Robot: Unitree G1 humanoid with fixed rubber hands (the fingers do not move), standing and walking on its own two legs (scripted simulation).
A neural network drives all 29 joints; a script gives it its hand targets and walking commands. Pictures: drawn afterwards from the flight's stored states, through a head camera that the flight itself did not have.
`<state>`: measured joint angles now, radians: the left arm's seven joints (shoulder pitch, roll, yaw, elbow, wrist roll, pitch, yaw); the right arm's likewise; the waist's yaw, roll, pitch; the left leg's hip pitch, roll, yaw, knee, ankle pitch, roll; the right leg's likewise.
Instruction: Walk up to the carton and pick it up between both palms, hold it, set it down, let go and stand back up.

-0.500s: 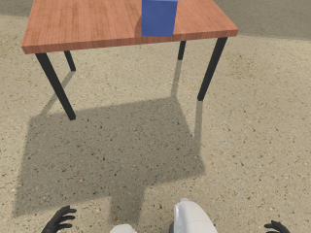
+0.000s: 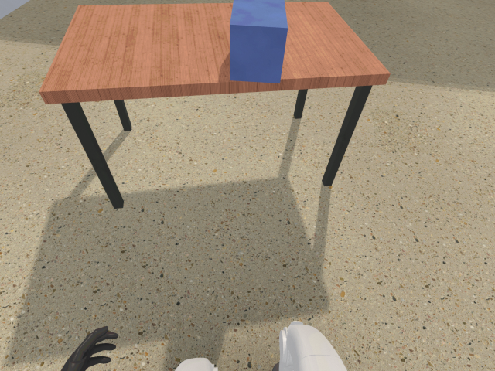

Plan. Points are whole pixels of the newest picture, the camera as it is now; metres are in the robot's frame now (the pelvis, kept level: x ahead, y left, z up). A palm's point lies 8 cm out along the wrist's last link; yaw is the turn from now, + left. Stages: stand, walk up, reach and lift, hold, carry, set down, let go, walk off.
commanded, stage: walk up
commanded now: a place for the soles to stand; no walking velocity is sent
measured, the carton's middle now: (257, 37) +1.08 -0.05 +0.02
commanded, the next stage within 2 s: none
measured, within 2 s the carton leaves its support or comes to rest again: neither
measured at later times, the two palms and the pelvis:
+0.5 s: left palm (119, 341) +0.19 +0.23 -0.09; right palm (488, 351) +0.15 -0.38 -0.07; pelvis +0.07 -0.07 -0.01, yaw +3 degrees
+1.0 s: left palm (148, 308) +0.24 +0.19 -0.08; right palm (473, 278) +0.28 -0.43 -0.08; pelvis +0.16 -0.13 -0.01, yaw +7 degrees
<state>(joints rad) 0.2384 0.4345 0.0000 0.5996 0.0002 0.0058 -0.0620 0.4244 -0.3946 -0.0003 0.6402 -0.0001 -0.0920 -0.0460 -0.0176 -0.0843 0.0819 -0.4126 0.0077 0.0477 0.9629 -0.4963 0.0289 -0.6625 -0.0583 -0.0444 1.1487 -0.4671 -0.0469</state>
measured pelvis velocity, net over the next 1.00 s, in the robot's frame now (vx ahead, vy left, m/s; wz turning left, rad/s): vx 0.16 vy -0.13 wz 0.12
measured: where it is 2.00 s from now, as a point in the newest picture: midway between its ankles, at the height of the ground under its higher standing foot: (271, 357)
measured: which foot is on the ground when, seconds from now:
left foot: down 0.00-0.22, up 0.24-0.44, down 0.46-0.74, up 0.76-1.00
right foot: up 0.00-0.18, down 0.20-0.48, up 0.50-0.72, down 0.74-1.00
